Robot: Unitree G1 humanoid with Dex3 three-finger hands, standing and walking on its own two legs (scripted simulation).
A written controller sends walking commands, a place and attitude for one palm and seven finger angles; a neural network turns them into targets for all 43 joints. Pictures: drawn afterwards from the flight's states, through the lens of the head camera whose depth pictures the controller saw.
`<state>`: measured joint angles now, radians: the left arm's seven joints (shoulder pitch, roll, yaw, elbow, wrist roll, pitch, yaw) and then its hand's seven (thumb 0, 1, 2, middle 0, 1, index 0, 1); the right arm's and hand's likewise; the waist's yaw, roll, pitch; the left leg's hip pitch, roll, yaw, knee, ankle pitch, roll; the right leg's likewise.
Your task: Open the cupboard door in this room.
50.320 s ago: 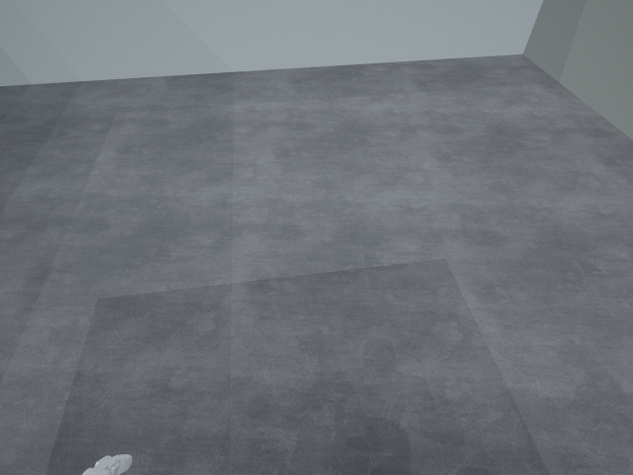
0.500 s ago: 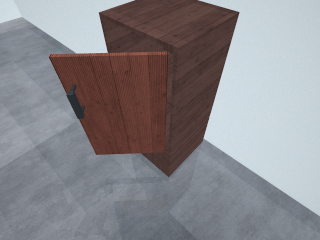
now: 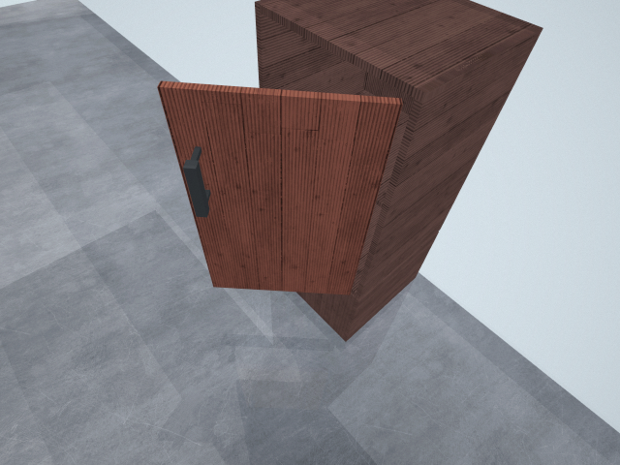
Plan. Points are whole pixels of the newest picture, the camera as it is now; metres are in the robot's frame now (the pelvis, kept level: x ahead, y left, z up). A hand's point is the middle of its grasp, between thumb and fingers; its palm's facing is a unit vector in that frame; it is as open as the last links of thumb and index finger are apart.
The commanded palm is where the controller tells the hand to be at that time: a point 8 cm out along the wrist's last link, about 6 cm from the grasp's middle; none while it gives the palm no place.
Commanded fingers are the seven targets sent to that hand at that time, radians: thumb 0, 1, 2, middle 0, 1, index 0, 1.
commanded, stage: come to a stop and stand still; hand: left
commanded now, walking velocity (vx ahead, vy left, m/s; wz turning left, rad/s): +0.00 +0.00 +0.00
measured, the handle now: (199, 182) +0.56 +0.25 -0.01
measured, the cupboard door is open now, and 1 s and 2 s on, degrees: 45 45 45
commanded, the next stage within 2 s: look again from close up in 1.64 s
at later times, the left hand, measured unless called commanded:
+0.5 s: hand out of the picture +0.08 +0.17 -0.16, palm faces +0.01 -0.97 -0.23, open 7.2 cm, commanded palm none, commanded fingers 0.00 0.90 0.90 -0.20 -0.30 -0.20 -0.30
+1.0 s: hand out of the picture -0.01 +0.11 -0.16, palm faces +0.06 -0.99 -0.15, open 7.4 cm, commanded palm none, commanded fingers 0.00 0.90 0.90 -0.20 -0.30 -0.20 -0.30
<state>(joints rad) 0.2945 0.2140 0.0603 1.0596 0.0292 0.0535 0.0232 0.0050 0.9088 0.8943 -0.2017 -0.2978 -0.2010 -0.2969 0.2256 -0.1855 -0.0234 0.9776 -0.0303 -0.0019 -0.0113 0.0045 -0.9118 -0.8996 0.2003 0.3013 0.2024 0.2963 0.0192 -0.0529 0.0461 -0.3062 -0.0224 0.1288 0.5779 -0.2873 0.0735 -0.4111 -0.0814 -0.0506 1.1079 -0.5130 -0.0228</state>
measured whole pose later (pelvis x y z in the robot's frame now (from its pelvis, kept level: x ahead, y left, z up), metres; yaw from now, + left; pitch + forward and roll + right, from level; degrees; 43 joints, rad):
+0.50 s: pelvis +0.02 -0.01 +0.01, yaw +0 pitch +0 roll +1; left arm 0.20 0.16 0.00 1.04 0.01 0.01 0.04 -0.01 0.94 0.89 -0.20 -0.30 -0.20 -0.30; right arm 0.29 -0.13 0.00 1.10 -0.02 -0.01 -0.03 0.01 -0.92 -0.90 0.20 0.30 0.20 0.30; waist -0.03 0.00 0.03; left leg -0.19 -0.03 0.12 0.43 -0.23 0.05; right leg -0.23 0.01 -0.04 0.49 -0.26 -0.04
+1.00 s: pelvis +0.03 -0.04 +0.02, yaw +1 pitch -1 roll +1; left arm 0.34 0.10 -0.03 1.14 0.00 -0.01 0.03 0.00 0.91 0.89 -0.20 -0.30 -0.20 -0.30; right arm 0.29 -0.12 0.01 1.16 -0.02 -0.01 -0.03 0.00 -0.91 -0.90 0.20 0.30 0.20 0.30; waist 0.01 -0.01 0.02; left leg -0.15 0.01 0.08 0.38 -0.22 0.00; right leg -0.16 0.05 -0.07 0.40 -0.23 -0.08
